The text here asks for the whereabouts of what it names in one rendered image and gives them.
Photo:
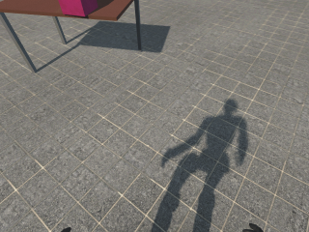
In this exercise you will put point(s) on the carton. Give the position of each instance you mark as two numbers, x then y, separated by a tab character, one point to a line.
78	7

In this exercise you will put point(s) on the table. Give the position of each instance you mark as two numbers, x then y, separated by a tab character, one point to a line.
107	10

